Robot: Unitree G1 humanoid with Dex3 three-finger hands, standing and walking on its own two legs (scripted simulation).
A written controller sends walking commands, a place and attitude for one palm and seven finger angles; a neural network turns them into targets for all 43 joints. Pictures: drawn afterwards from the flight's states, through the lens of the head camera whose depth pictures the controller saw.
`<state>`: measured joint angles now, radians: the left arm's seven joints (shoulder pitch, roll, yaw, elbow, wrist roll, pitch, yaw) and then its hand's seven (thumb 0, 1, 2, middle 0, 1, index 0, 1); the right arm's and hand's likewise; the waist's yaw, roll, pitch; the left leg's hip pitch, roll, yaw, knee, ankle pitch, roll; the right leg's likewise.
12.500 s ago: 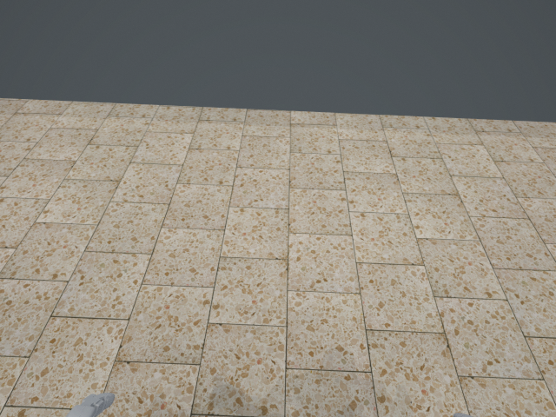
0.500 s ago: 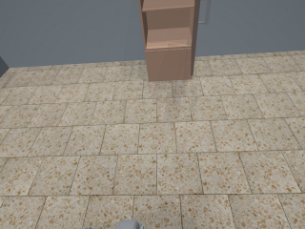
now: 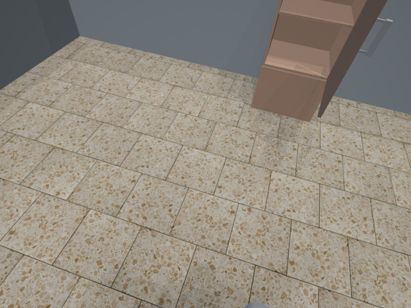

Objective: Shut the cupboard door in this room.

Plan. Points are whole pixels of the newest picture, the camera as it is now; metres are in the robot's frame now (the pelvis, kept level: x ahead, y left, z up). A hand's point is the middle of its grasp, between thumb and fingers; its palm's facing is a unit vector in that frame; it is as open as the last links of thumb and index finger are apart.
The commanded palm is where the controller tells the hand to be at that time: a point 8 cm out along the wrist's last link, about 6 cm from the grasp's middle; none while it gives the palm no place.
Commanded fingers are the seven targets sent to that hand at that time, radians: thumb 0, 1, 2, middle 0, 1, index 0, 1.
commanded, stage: turn or walk to find it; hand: left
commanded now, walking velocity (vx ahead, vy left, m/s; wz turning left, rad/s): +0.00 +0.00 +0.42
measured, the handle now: (373, 37) +1.14 -0.60 +0.04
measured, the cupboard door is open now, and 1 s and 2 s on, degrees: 83 83 83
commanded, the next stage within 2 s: none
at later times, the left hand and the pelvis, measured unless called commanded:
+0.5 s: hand out of the picture +0.02 +0.14 -0.14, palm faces +0.22 -0.93 -0.29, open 7.3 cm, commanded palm none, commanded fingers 0.00 0.90 0.90 -0.20 -0.30 -0.20 -0.30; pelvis -0.03 -0.06 +0.00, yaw +13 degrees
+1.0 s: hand out of the picture -0.12 +0.19 -0.18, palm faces +0.47 -0.85 -0.24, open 7.3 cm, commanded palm none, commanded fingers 0.00 0.90 0.90 -0.20 -0.30 -0.20 -0.30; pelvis -0.06 -0.02 +0.00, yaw +25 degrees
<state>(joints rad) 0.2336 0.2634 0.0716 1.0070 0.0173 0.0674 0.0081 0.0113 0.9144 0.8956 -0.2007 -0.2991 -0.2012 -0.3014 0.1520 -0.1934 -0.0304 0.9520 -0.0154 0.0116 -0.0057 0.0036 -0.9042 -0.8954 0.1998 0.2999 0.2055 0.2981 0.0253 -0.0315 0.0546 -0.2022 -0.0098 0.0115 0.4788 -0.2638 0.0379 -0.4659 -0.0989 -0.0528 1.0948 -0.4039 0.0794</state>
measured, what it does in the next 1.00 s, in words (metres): steps on the spot, turning left: right foot, then left foot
